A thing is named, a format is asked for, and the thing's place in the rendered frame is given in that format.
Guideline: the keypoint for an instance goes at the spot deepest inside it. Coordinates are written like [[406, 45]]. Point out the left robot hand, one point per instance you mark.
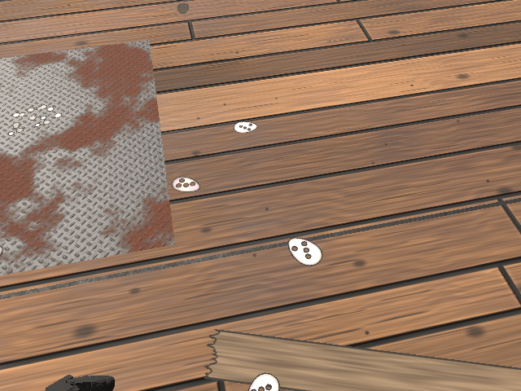
[[84, 383]]

